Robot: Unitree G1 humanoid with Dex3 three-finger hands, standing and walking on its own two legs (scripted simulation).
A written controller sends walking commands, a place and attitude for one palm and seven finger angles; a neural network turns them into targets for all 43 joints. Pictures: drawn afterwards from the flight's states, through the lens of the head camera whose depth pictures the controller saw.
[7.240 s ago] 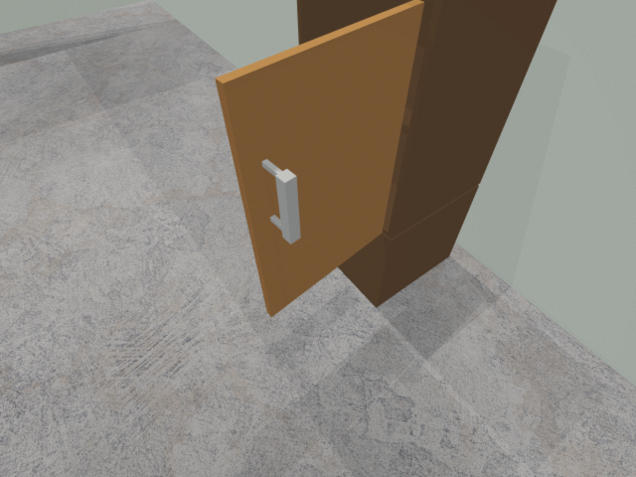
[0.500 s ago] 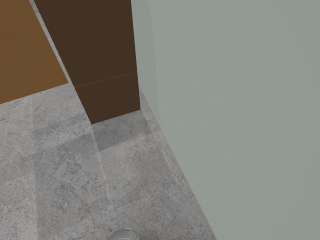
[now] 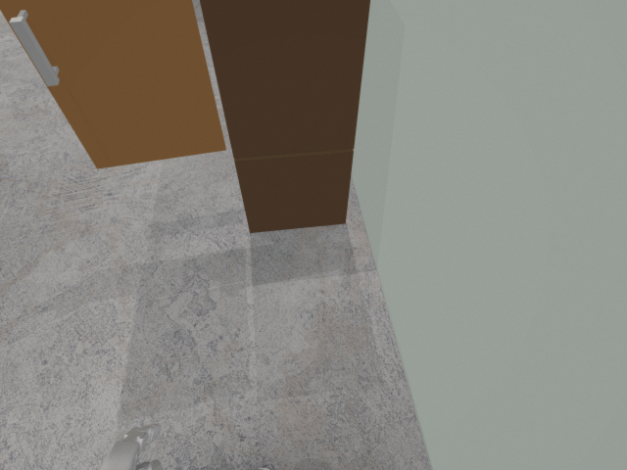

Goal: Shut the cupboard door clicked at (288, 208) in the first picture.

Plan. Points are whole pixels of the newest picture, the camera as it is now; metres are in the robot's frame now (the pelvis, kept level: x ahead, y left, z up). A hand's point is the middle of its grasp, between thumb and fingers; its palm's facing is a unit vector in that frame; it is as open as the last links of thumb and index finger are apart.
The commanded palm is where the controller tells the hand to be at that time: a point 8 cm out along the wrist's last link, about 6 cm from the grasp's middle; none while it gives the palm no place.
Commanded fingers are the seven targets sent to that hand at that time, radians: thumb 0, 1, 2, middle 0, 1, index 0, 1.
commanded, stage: turn to face it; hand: left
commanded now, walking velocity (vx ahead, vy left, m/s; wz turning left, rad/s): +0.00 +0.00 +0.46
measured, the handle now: (38, 48) +0.92 +0.66 +0.04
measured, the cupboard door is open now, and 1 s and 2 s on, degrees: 96 96 96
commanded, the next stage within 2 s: take the last steps up to it in 0.32 s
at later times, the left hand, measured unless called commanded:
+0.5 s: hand out of the picture -0.02 +0.22 -0.17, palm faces +0.26 -0.94 -0.22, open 7.4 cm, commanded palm none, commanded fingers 0.00 0.90 0.90 -0.20 -0.30 -0.20 -0.30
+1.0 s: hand out of the picture -0.03 +0.20 -0.15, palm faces +0.44 -0.88 -0.18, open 7.4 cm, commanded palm none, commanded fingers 0.00 0.90 0.90 -0.20 -0.30 -0.20 -0.30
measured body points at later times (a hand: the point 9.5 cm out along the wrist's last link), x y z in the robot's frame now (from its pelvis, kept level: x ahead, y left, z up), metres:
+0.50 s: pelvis +0.00 +0.01 +0.01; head +0.04 +0.05 +0.45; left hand -0.03 +0.27 -0.16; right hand +0.17 -0.20 -0.12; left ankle -0.01 +0.12 -0.73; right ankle -0.01 -0.13 -0.67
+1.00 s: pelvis +0.08 +0.06 +0.01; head +0.11 +0.07 +0.46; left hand -0.05 +0.24 -0.14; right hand +0.24 -0.15 -0.13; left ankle +0.10 +0.24 -0.68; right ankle +0.04 -0.12 -0.73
